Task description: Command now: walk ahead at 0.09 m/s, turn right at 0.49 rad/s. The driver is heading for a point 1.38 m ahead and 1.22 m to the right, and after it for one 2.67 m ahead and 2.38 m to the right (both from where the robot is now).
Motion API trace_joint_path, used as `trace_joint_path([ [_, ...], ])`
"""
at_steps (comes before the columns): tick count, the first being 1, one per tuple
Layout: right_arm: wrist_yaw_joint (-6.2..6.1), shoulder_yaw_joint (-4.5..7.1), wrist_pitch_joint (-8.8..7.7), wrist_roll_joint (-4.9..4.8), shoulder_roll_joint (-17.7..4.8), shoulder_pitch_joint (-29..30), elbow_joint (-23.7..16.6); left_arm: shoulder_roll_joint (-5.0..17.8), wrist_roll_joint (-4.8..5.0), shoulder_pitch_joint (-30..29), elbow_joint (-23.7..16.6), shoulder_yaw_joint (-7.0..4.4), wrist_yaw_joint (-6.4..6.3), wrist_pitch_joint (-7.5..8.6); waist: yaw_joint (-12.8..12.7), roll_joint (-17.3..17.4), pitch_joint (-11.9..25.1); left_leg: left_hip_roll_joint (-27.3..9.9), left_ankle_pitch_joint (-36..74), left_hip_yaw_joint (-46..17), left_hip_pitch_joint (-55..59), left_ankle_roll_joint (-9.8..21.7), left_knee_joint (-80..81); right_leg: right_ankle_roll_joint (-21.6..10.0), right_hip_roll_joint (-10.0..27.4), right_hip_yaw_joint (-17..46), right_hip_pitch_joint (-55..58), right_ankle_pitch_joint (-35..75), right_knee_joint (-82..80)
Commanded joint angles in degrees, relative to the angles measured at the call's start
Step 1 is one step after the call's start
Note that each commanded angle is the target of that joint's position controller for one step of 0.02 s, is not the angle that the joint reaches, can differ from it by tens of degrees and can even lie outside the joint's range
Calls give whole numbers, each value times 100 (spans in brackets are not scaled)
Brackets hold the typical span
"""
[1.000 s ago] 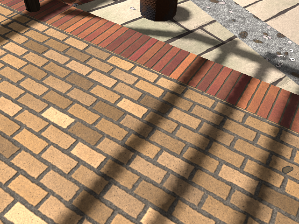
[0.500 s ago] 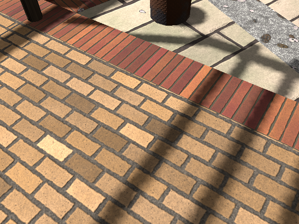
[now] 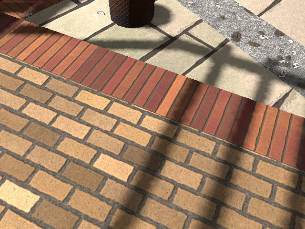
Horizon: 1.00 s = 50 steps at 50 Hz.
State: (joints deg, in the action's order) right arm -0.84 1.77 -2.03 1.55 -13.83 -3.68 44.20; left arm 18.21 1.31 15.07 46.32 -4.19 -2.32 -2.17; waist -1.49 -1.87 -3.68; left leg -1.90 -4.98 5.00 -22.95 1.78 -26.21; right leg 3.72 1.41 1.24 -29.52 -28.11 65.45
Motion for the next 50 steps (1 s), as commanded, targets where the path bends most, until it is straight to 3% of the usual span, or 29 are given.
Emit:
trace_joint_path([
  [1, -72, 258, -48, 18, -889, 217, -237, 227, -50, 640, -342, -106, -45, -126, -102, 1032, 854, -1493, 436, -862, 498, 1200, 1321, 33, 275, -58, 271, 447, -362],
  [4, -132, 320, -2, -55, -1039, 285, -168, 205, -76, 282, -555, -80, 51, -108, -14, 900, 1000, -1628, 504, -585, 664, 1219, 1312, -103, 371, -123, 626, 897, -1247],
  [7, -122, 374, 93, -129, -1181, 228, -74, 339, -72, 94, -711, -125, 159, -139, 32, 919, 972, -1768, 244, -461, 891, 1127, 1224, -256, 317, -285, 887, 921, -1839],
  [10, -100, 404, 194, -268, -1215, 264, 21, 370, -88, 258, -710, -193, 240, -155, -149, 826, 904, -1669, -241, -207, 934, 731, 714, -564, 102, -553, 1500, 1378, -3057],
  [11, -87, 378, 234, -288, -1047, 54, 126, 490, -129, 418, -654, -259, 219, -150, -167, 563, 843, -1435, -664, -7, 706, 408, 222, -752, -7, -438, 1863, 1679, -3541],
  [12, -46, 320, 277, -205, -751, -194, 182, 953, -142, 535, -699, -390, 140, -137, -64, -653, 615, -820, -1521, 586, -66, -157, -1155, -1153, 779, 862, 2245, 2791, -4465],
  [13, -51, 284, 266, -14, -651, 32, -119, 1545, -171, 337, -959, -458, 65, -111, 78, -1854, 356, 97, -3266, 513, -1631, -654, -2619, -2148, 1983, 2772, 2456, 3819, -4737],
  [14, -92, 354, 235, -31, -838, 570, -245, 1411, -350, 449, -970, -427, 111, 45, -281, -1206, 664, 179, -3329, -494, -1649, -556, -3618, -2485, 2002, 2877, 2068, 3411, -4915],
  [15, -106, 394, 240, -156, -903, 503, -230, 1273, -345, 176, -983, -384, 123, 176, -71, -901, 623, 80, -2766, -728, -1712, -434, -3854, -2191, 1703, 2375, 2050, 3046, -4924],
  [16, -148, 434, 251, -165, -934, 271, -81, 1115, -218, -210, -1049, -359, 104, 234, 123, -605, 618, -9, -2222, -815, -1728, -386, -3809, -1816, 1416, 1989, 2069, 2784, -4830],
  [17, -192, 471, 259, -106, -1012, 176, 18, 897, -116, -441, -1108, -285, 80, 237, 176, -532, 668, -32, -1919, -834, -1685, -402, -3775, -1617, 1291, 1793, 2075, 2894, -4764],
  [18, -193, 484, 249, -70, -1003, 118, 42, 794, -97, -510, -1142, -231, 49, 228, 230, -546, 751, 27, -1694, -809, -1474, -444, -3887, -1585, 1178, 1647, 1987, 3260, -4704],
  [20, -165, 469, 209, -120, -899, 59, 29, 730, -123, -400, -1173, -198, 9, 209, 236, -474, 949, 137, -1420, -822, -1307, -505, -3756, -1616, 1061, 1553, 2151, 3642, -4616],
  [24, -125, 380, 169, -165, -726, 302, -70, 875, -77, -220, -1197, -260, -56, 146, 62, -567, 902, 232, -1283, -923, -1169, -633, -2437, -1638, 978, 1764, 2465, 3336, -4503],
  [28, -42, 373, 132, -205, -811, 261, -89, 986, -106, -317, -1289, -302, -13, 74, 7, -706, 836, 357, -1472, -954, -497, -639, -1667, -1726, 947, 2173, 2095, 3157, -4452],
  [31, 19, 389, 70, -232, -885, 121, -100, 977, -70, -459, -1346, -299, 35, 36, 25, -745, 885, 431, -1586, -994, -133, -567, -1113, -1697, 884, 2563, 2141, 3502, -4297],
  [34, 84, 428, -6, -224, -935, -351, -5, 933, 30, -746, -1425, -277, 17, -22, 325, -678, 963, 408, -602, -884, 752, -384, 417, -1373, 568, 2660, 2019, 3450, -3947],
  [35, 72, 493, -5, -175, -1142, -541, 38, 792, 24, -685, -1452, -238, -2, -31, 321, -431, 1046, -57, 1, -1131, 1428, -212, 727, -1100, 308, 2470, 1565, 2686, -3640],
  [36, 28, 559, 46, -82, -1511, -547, -21, 432, -58, -355, -1430, -149, 16, -31, 66, 860, 1159, -1270, 926, -2197, 2096, 258, 813, -761, -391, 1603, 746, 724, -2405],
  [37, 38, 576, 68, 85, -1665, -459, -25, 690, -10, -370, -1602, -246, 21, 20, 2, 1933, 818, -2098, 1747, -3393, 1839, 1266, 927, -461, -971, 854, -338, -992, -1379],
  [38, 23, 492, 45, 43, -1348, -202, -199, 1136, -90, -204, -1456, -374, 31, 49, -11, 1313, 753, -2201, 1700, -3151, 1714, 1490, 901, -256, -539, 940, -428, -779, -314],
  [39, -9, 420, 52, -9, -1072, 51, -273, 1227, -45, -149, -1318, -443, 50, 26, -90, 1018, 680, -1810, 1495, -2524, 1614, 1237, 808, -165, -471, 876, -421, -385, 67],
  [40, -34, 392, 71, -71, -990, 190, -326, 1066, -39, -57, -1194, -429, 35, -40, -127, 882, 604, -1454, 1159, -2044, 1623, 998, 754, -50, -423, 793, -473, -81, 273],
  [41, -64, 368, 84, -145, -946, 199, -327, 931, -48, -92, -1202, -390, 40, -87, -47, 918, 500, -1364, 1200, -1820, 1683, 974, 744, 53, -378, 744, -654, 184, 445],
  [43, -123, 362, 148, -118, -1002, -2, -290, 676, 12, -320, -1331, -295, 90, -103, 102, 1001, 437, -1180, 1324, -1345, 1724, 1015, 830, 169, -289, 404, -659, 462, 180],
  [46, -169, 420, 231, -83, -1180, -336, -260, 524, 12, -711, -1574, -203, 131, -76, 391, 1120, 597, -1365, 1491, -1168, 2269, 1142, 833, 258, -45, 176, -655, 521, -668],
  [50, -73, 519, 289, -145, -1463, -213, -330, 467, -26, -697, -1689, -138, 226, -81, 398, 1221, 706, -1498, 1615, -745, 1948, 1090, 799, 124, 91, -231, 311, 541, -1799],
])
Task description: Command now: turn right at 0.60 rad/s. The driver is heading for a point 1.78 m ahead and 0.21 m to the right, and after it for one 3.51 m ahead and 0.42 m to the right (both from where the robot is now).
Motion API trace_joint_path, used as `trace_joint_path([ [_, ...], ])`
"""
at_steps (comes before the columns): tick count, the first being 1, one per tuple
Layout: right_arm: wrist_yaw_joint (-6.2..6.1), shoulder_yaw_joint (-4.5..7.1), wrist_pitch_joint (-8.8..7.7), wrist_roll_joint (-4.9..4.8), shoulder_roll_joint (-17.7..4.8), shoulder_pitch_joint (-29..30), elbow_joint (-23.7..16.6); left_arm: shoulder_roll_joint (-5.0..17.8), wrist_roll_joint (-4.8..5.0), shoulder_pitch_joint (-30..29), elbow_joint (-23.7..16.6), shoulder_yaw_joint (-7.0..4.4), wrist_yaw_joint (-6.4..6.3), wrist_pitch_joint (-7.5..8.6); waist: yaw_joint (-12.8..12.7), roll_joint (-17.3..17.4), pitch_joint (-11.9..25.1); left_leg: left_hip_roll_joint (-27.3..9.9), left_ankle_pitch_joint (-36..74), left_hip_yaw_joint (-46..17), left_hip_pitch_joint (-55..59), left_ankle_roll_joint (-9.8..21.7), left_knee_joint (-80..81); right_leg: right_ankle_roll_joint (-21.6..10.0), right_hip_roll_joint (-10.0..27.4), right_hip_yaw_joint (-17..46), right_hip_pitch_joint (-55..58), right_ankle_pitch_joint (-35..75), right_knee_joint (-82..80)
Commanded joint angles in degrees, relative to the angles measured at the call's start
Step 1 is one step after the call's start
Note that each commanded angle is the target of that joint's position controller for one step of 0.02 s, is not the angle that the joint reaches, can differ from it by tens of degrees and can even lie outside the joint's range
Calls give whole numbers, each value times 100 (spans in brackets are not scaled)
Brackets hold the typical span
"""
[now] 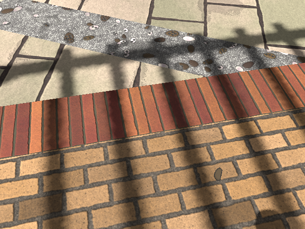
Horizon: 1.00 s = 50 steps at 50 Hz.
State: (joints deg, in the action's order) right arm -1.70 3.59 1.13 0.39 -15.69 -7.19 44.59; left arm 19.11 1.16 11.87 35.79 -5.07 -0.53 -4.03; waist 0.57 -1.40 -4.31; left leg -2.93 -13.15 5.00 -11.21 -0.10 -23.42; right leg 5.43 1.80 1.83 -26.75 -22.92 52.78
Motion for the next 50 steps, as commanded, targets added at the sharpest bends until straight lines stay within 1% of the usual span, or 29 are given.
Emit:
trace_joint_path([
  [1, 42, 351, -28, -59, -1312, 132, -368, 423, -5, -329, -641, -68, 67, 91, 178, 1195, 764, -1429, 2408, -693, 734, 1248, 474, -101, 26, -378, 199, 68, -770],
  [3, 85, 370, -48, -145, -1359, 133, -351, 481, 4, -203, -647, -109, 109, 52, 91, 1200, 746, -1513, 2260, -637, 710, 1123, 284, -274, -14, -471, 513, 289, -1388],
  [4, 95, 371, -56, -206, -1355, 204, -347, 473, 1, -39, -604, -132, 131, 38, -49, 1145, 751, -1489, 2123, -526, 611, 977, 63, -415, -74, -560, 838, 668, -1939],
  [5, 102, 347, -70, -257, -1249, 171, -306, 506, -10, 194, -515, -179, 123, 34, -181, 1016, 792, -1367, 1784, -331, 372, 730, -323, -601, -201, -610, 1361, 1176, -2564],
  [6, 135, 279, -94, -192, -979, -205, -166, 756, -18, 462, -442, -284, 63, 45, -217, 354, 919, -1059, 1016, 82, -247, 302, -1164, -838, -83, -171, 2238, 2148, -3036],
  [7, 164, 117, -105, 166, -518, -205, -388, 1517, -32, 669, -552, -447, -46, 78, -88, -1558, 1026, -293, -2027, 517, -1996, -303, -3103, -1498, 1509, 2025, 3308, 4637, -3013],
  [8, 102, 161, -127, 104, -694, 333, -636, 1494, -236, 605, -705, -373, 34, 241, -391, -1406, 1293, 230, -2783, -436, -2611, -423, -4272, -2609, 2187, 2949, 2750, 4793, -3136],
  [9, 58, 233, -105, -34, -929, 551, -662, 1233, -262, 504, -659, -307, 92, 373, -448, -819, 1164, 95, -2419, -763, -2678, -361, -4700, -2532, 1875, 2498, 2584, 4171, -3275],
  [10, 30, 261, -92, -88, -969, 501, -642, 1075, -186, 249, -596, -259, 77, 442, -267, -692, 916, -4, -1878, -844, -2701, -271, -4610, -2185, 1519, 2049, 2381, 3606, -3294],
  [11, -17, 285, -78, -39, -983, 390, -526, 923, -98, 3, -607, -214, 43, 439, -158, -459, 840, -77, -1456, -901, -2665, -262, -4414, -1907, 1257, 1821, 2289, 3142, -3290],
  [12, -33, 303, -63, 4, -1019, 307, -513, 865, -46, -174, -629, -167, 9, 417, -61, -542, 782, -40, -1151, -892, -2506, -301, -4335, -1824, 1124, 1690, 2084, 3201, -3307],
  [14, 6, 294, -58, -33, -947, 44, -410, 723, -109, -267, -668, -83, -56, 406, 41, -638, 978, 85, -731, -807, -2168, -385, -4359, -1830, 991, 1470, 1999, 3372, -3348],
  [16, 14, 257, -44, -63, -847, 16, -381, 642, -138, -245, -635, -43, -85, 416, 0, -601, 1001, 103, -564, -779, -2061, -455, -3907, -1833, 925, 1372, 2056, 3259, -3365],
  [19, 25, 193, -30, -52, -725, 164, -444, 641, -159, -202, -542, -25, -106, 394, -111, -653, 896, 59, -550, -794, -1851, -510, -3054, -1839, 910, 1452, 2043, 2745, -3384],
  [22, 55, 160, -46, -57, -703, 206, -478, 668, -195, -257, -470, -12, -71, 369, -202, -685, 733, 42, -700, -763, -1411, -476, -2347, -1883, 900, 1577, 1745, 2159, -3400],
  [25, 81, 150, -87, -78, -717, 169, -501, 624, -195, -308, -363, 28, -6, 351, -238, -670, 637, 88, -857, -711, -1011, -405, -1774, -1913, 902, 1760, 1557, 2027, -3307],
  [26, 92, 141, -108, -82, -697, 129, -499, 577, -182, -347, -326, 53, 9, 349, -212, -648, 641, 102, -822, -700, -868, -373, -1508, -1895, 889, 1817, 1550, 2090, -3243],
  [27, 109, 125, -133, -77, -645, 32, -473, 509, -157, -427, -293, 87, 17, 348, -119, -593, 662, 124, -591, -665, -627, -326, -1065, -1832, 833, 1821, 1519, 2163, -3145],
  [28, 134, 98, -168, -51, -566, -122, -423, 412, -124, -502, -252, 132, 19, 348, 28, -505, 688, 157, -21, -602, -221, -256, -339, -1701, 724, 1760, 1423, 2201, -3037],
  [29, 152, 72, -206, 29, -579, -219, -410, 294, -128, -366, -166, 178, 22, 374, 80, -330, 753, 37, 862, -751, 291, -158, 232, -1455, 578, 1696, 1261, 2089, -2991],
  [30, 131, 102, -229, 105, -855, -333, -443, 174, -224, -172, -109, 219, 18, 423, -36, 93, 929, -510, 1997, -1247, 794, 27, 217, -1131, 281, 1424, 1050, 1629, -2679],
  [31, 123, 168, -225, 76, -1191, -93, -416, 177, -258, 197, -73, 190, 48, 470, -481, 900, 916, -778, 2160, -1443, 613, 404, -63, -884, -219, 865, 1017, 984, -2618],
  [32, 152, 89, -228, 42, -815, 71, -447, 213, -301, 45, -2, 199, 28, 466, -336, 975, 945, -732, 1164, -1495, 105, 589, 107, -682, -258, 679, 1478, 847, -2670],
  [33, 173, 30, -245, 46, -640, 162, -472, 322, -280, -220, -6, 162, 17, 438, -224, 880, 749, -536, 579, -1364, -74, 454, 154, -658, -249, 681, 1534, 974, -2670],
  [34, 174, 25, -269, 58, -670, 155, -467, 335, -243, -344, 2, 144, -8, 397, -151, 766, 677, -385, 396, -1213, -134, 298, 127, -710, -231, 704, 1517, 1173, -2617],
  [36, 165, -2, -344, 53, -674, 12, -428, 267, -219, -317, 15, 147, -22, 324, -105, 661, 589, -282, 393, -1092, -141, 176, 47, -783, -179, 805, 1488, 1501, -2645],
  [39, 125, -44, -350, 30, -623, -125, -397, 177, -204, -238, 124, 151, -26, 339, -50, 411, 570, -205, 511, -999, -53, 160, -88, -798, -155, 841, 1443, 1709, -2660],
  [43, 98, -81, -318, 22, -601, -148, -391, 134, -188, -161, 271, 135, -46, 359, -19, 181, 562, -148, 567, -959, 13, 187, -157, -734, -145, 855, 1446, 1862, -2667],
  [50, 126, -136, -319, 13, -537, -162, -284, 146, -178, -45, 508, 107, -115, 348, -37, 87, 537, -69, 621, -909, -20, 199, -138, -669, -110, 870, 1623, 2080, -2665],
])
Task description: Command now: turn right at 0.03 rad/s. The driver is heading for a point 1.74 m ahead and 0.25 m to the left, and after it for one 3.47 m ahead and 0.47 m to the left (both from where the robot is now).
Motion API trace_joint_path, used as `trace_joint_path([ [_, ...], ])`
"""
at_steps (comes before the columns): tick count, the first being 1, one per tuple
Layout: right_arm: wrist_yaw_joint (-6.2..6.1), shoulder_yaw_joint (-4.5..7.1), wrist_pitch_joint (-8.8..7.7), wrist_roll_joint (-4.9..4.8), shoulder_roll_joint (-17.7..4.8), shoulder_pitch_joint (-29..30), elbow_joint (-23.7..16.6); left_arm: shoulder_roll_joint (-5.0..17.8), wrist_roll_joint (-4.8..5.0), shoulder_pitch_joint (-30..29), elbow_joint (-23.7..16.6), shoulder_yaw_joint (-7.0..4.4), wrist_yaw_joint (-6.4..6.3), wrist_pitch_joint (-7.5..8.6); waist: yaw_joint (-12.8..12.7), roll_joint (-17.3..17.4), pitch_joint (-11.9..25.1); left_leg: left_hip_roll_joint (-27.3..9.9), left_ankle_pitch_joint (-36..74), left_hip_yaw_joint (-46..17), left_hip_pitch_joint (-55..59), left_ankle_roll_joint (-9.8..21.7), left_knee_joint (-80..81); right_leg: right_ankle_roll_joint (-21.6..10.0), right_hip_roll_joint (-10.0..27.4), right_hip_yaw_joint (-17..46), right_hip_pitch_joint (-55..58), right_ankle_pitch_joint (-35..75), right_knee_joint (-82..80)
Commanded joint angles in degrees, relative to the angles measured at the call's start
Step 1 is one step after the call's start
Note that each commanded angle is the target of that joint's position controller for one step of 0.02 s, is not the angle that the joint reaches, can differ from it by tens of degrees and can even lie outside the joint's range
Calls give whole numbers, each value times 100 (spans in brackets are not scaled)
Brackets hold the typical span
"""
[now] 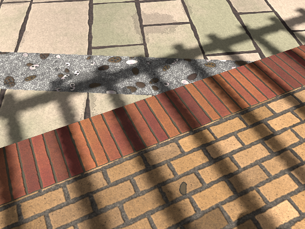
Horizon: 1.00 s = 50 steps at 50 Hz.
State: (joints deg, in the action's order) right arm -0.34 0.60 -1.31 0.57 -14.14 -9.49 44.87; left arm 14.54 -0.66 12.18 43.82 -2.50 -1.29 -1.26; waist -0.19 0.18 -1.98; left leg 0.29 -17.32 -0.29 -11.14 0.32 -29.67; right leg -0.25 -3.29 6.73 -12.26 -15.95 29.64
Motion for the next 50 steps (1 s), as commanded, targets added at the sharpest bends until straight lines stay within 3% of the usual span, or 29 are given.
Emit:
trace_joint_path([
  [1, -6, 156, -76, -6, -685, 61, -287, 606, 6, -67, -262, -152, -48, 68, 36, -66, 299, -382, 1039, -374, -33, 158, 498, -95, 403, 380, 198, 1404, -352],
  [24, -36, 82, -97, -25, -716, -250, 549, 561, 40, -30, 931, -164, -163, 45, 38, 11, 81, -309, 868, -417, -51, 243, 882, 72, 385, 232, 407, 1339, -574],
  [26, -69, 109, -64, -54, -799, -383, 662, 477, 74, 54, 1081, -145, -169, 43, 69, 211, 104, -298, -770, -553, -16, 376, 1124, 47, 124, -82, 219, 71, -346],
  [27, -95, 174, -39, -95, -998, -463, 683, 478, 110, -15, 1074, -149, -165, 70, 141, 498, -70, -517, -1860, -964, -11, 601, 1383, 31, -59, -337, -234, -740, 75],
  [28, -119, 224, -34, -130, -1165, -653, 727, 476, 130, -205, 977, -139, -145, 141, 233, 799, -287, -1072, -2759, -1751, 64, 933, 1830, 17, -63, -513, -835, -1039, 580],
  [29, -148, 285, -54, -152, -1330, -740, 748, 490, 157, -453, 840, -125, -107, 254, 293, 957, -585, -1690, -3072, -2527, -22, 1278, 2223, -13, 173, -554, -1278, -979, 1095],
  [31, -173, 319, -166, -88, -1309, -870, 755, 594, 221, -645, 758, -162, -14, 430, 349, 780, -792, -2127, -2437, -3029, 304, 1582, 2444, -72, 604, -309, -2159, -1281, 2099],
  [33, -146, 316, -216, -166, -1167, -751, 664, 575, 240, -520, 821, -167, 80, 546, 245, 534, -604, -1919, -1707, -2520, 780, 1388, 2374, -128, 816, -348, -2388, -1158, 1924],
  [37, -99, 381, -153, -250, -1304, -661, 621, 360, 207, -411, 975, -110, 196, 675, 93, 597, -196, -1174, -576, -1134, 62, 1076, 2061, 3, 462, -973, -572, -35, 308],
  [39, -76, 335, -86, -208, -1168, -701, 649, 458, 193, 156, 1245, -174, 177, 626, -170, 453, -45, -927, 4, -826, -492, 920, 1428, 71, 135, -1199, 560, 717, -272],
  [40, -68, 265, -88, -164, -982, -725, 662, 592, 202, 494, 1327, -230, 128, 591, -338, 387, 111, -765, 371, -657, -674, 714, 911, 9, 200, -1041, 1056, 741, -472],
  [41, -51, 137, -113, -61, -612, -693, 588, 966, 174, 851, 1335, -311, 64, 576, -462, -328, 343, -299, 272, -147, -988, 300, -440, -228, 1034, 45, 1510, 902, -934],
  [42, -109, 45, -177, 20, -304, -793, 341, 1839, 98, 1266, 1405, -467, 61, 539, -424, -1760, 660, 359, -1385, 294, -2137, -106, -2077, -1194, 2391, 2079, 2080, 1683, -1357],
  [43, -144, 157, -199, -117, -715, -787, 369, 1449, 54, 1209, 1428, -357, 110, 596, -419, -1199, 650, 176, -2082, -315, -2348, -146, -3207, -1700, 2703, 2681, 1784, 1595, -1513],
  [44, -137, 229, -200, -235, -955, -788, 388, 1149, 76, 760, 1294, -257, 140, 661, -237, -808, 269, -74, -1756, -489, -2558, -70, -3614, -1598, 2526, 2066, 1469, 1845, -1422],
  [46, -142, 279, -153, -163, -934, -729, 494, 818, 95, 117, 1121, -132, 168, 670, -25, -632, 119, -379, -1005, -350, -2422, -51, -3350, -1165, 1967, 972, 1098, 2643, -1416],
  [48, -120, 263, -99, -102, -721, -694, 526, 551, 29, 38, 1175, -23, 121, 621, 86, -646, 158, -437, -375, -224, -1818, -145, -2769, -1006, 1575, 238, 725, 3557, -1445],
  [50, -107, 190, -53, -97, -459, -638, 528, 592, -36, -5, 1248, 3, 59, 582, 153, -620, 271, -404, -107, -99, -1298, -248, -1869, -1030, 1368, -192, 538, 4149, -1329],
])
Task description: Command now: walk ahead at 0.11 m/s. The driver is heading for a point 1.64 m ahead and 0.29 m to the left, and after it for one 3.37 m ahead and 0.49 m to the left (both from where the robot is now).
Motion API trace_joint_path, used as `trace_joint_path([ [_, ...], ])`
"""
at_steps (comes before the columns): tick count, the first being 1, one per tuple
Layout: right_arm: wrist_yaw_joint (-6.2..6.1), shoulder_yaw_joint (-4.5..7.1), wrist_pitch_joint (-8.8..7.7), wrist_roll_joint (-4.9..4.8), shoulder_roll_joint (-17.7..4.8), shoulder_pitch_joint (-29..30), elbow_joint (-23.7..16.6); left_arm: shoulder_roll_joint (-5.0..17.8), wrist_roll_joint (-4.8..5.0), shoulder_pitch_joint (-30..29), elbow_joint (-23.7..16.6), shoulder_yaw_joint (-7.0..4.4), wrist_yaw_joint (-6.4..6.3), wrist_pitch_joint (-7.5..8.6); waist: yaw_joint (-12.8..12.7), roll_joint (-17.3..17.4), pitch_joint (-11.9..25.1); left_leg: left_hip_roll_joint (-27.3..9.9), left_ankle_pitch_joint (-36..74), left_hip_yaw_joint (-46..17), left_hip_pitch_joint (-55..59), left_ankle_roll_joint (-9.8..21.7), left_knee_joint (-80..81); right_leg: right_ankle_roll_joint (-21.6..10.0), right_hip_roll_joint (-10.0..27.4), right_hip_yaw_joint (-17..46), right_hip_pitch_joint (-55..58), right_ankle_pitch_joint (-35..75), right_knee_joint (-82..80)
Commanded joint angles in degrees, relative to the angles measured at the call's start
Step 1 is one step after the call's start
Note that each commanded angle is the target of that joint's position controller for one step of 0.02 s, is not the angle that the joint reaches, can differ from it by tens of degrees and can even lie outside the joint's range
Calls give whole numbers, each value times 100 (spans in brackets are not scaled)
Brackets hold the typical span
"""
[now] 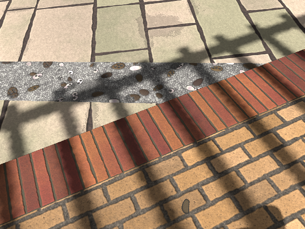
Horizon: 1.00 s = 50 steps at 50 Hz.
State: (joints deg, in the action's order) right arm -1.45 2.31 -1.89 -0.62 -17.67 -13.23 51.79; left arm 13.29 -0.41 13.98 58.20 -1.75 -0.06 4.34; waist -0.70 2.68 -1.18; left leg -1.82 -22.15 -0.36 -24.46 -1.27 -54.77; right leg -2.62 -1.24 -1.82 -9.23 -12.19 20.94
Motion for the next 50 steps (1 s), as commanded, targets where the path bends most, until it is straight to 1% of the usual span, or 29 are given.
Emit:
trace_joint_path([
  [1, -7, -14, 25, 28, -54, -118, -199, 855, -65, -257, -188, -91, -90, -3, 188, -855, 234, -155, 444, -32, 296, -117, 1085, -809, 1120, 562, 126, 3900, -408],
  [4, -53, -5, 133, 5, -205, 141, -259, 1099, 0, -227, -109, -144, -90, -81, 86, -868, 380, -51, 805, 71, 783, -114, 1804, -906, 1282, 703, 91, 3884, -338],
  [7, -74, 35, 194, 74, -280, 99, -179, 911, 147, -339, -32, -95, -57, -142, 251, -690, 227, -25, 1840, 80, 1482, 135, 2966, -640, 1108, 726, -177, 2605, -181],
  [8, -97, 87, 200, 134, -456, 80, -161, 793, 109, -140, 44, -65, -40, -138, 218, -466, 228, -216, 2676, -161, 1856, 244, 3179, -410, 903, 698, -307, 1847, -108],
  [9, -121, 144, 206, 128, -722, 81, -198, 697, -21, 75, 81, -42, -27, -124, 49, -73, 296, -547, 3718, -450, 2208, 386, 3030, -176, 548, 485, -487, 931, 87],
  [10, -98, 137, 207, 88, -723, 289, -144, 523, -41, 565, 184, -21, -45, -159, -302, 428, 408, -614, 3724, -509, 2194, 708, 2761, 10, 299, 359, -477, 318, -115],
  [11, -39, 110, 191, 32, -451, 466, -179, 612, -24, 376, 217, -18, -84, -215, -121, 253, 268, -427, 3268, -422, 1938, 683, 2747, 114, 229, 269, -302, 270, -110],
  [12, -5, 93, 164, 37, -333, 499, -151, 733, 17, 143, 185, -46, -112, -266, -21, 104, 150, -317, 3194, -361, 1853, 587, 2754, 151, 196, 230, -354, 390, -4],
  [16, 35, 104, 55, 52, -314, 455, 30, 722, 9, 102, 220, -37, -178, -410, -9, 11, 358, -247, 3643, -299, 1874, 527, 2663, 132, 283, 266, -50, 1168, 168],
  [18, 31, 146, 80, -13, -351, 347, 166, 709, 67, 155, 276, -51, -180, -439, 3, -25, 481, -110, 2261, -196, 1875, 607, 2581, 39, 132, 95, -45, 43, 337],
  [21, 29, 211, 45, -83, -465, 212, 237, 557, 111, -60, 133, -27, -144, -369, 117, 76, -230, -427, -832, -915, 1409, 956, 3018, -186, 74, 139, -999, -1971, 746],
  [23, 54, 272, -100, -117, -676, -151, 354, 390, 136, -163, -6, 15, -100, -181, 166, 575, -465, -1167, -1266, -2194, 1578, 1431, 3648, -246, 17, 45, -1579, -1721, 1412],
  [25, 64, 316, -211, -66, -776, -273, 368, 457, 144, -142, -44, -5, -46, -36, 121, 689, -241, -1607, -774, -2891, 1720, 1703, 3866, -353, 61, 128, -1564, -1572, 1730],
  [27, 88, 302, -238, -111, -718, 441, 94, 476, 150, 319, 137, -24, -3, 24, -265, 465, -138, -1388, -316, -2286, 995, 1411, 3755, -539, 191, 212, -546, -1233, 944],
  [28, 110, 260, -208, -128, -575, 1062, -130, 536, 148, 801, 347, -56, -1, 23, -580, 177, -184, -899, -31, -1452, 63, 1037, 3325, -664, 349, 511, 521, -1057, 149],
  [29, 135, 141, -250, -132, -136, 1655, -411, 977, 197, 1424, 592, -191, -18, 46, -824, -843, -299, -11, 455, -102, -908, 488, 1844, -900, 1044, 1775, 1278, -1324, -560],
  [30, 147, 129, -365, -99, -124, 1662, -573, 1488, 195, 1565, 598, -322, 12, 77, -784, -1757, -462, 380, -91, 380, -2111, 238, 679, -1242, 1992, 3164, 2162, -107, -914],
  [31, 165, 202, -419, -100, -357, 1502, -451, 1087, 76, 1605, 561, -224, 19, 124, -707, -1233, -495, 203, -928, 8, -2786, 246, -281, -1363, 2200, 3199, 2551, 1118, -661],
  [32, 216, 195, -445, -155, -289, 1185, -339, 839, 37, 1641, 548, -163, 33, 162, -536, -945, -388, 47, -713, -218, -3095, 336, -829, -1258, 2113, 2796, 2870, 1925, -451],
  [34, 284, 171, -454, -172, -157, 1150, -290, 698, 82, 1589, 499, -107, 64, 141, -399, -691, -365, -222, -62, -123, -3505, 431, -1086, -991, 1944, 2046, 3021, 2711, -453],
  [36, 359, 137, -431, -129, 10, 1330, -388, 494, 53, 1510, 416, -16, 34, 54, -314, -735, -373, -332, 535, 125, -3029, 366, -720, -810, 1621, 1466, 2445, 2784, -767],
  [38, 419, 45, -397, -88, 208, 1756, -584, 532, 22, 1160, 219, 21, -40, 11, -277, -722, -565, -211, 1291, 409, -2141, 205, 296, -745, 1252, 948, 1388, 2523, -1157],
  [40, 427, -53, -371, -70, 384, 2291, -798, 740, 0, 1232, 177, -8, -112, 34, -391, -775, -742, 24, 1976, 639, -1178, 151, 1376, -713, 1081, 672, 593, 2305, -1544],
  [43, 420, -10, -332, -135, 107, 2458, -969, 939, 103, 1503, 285, -91, -131, 90, -292, -956, -817, 119, 2212, 531, -760, 342, 2108, -670, 1318, 614, 883, 2520, -1633],
  [46, 411, 153, -338, -127, -271, 1990, -937, 1039, 100, 1404, 261, -173, -130, 51, 151, -1111, -259, 342, 2037, 498, -36, 659, 2345, -475, 1538, 486, 1604, 4756, -740],
  [47, 383, 254, -320, -129, -437, 1362, -764, 1070, 66, 1318, 232, -202, -134, -15, 492, -1188, 179, 478, 1902, 562, 683, 794, 2313, -394, 1503, 388, 1666, 5565, 16],
  [48, 335, 373, -281, -143, -612, 459, -469, 1047, 31, 1236, 177, -199, -130, -70, 916, -1130, 672, 491, 1993, 554, 1870, 946, 2412, -267, 1317, 287, 1255, 5658, 1091],
  [49, 270, 466, -236, -79, -891, -580, -214, 879, -62, 1222, 40, -136, -115, -77, 1234, -644, 1361, -439, 1797, -518, 3700, 1236, 2180, -168, 1067, 269, -143, 3918, 2745],
  [50, 317, 477, -247, 22, -1147, -975, -47, -90, 0, 2093, 31, 100, -29, 19, 665, 1052, 2427, -1992, 292, -3523, 5306, 2258, 2961, 145, -133, 399, -2061, -1238, 4985],
])
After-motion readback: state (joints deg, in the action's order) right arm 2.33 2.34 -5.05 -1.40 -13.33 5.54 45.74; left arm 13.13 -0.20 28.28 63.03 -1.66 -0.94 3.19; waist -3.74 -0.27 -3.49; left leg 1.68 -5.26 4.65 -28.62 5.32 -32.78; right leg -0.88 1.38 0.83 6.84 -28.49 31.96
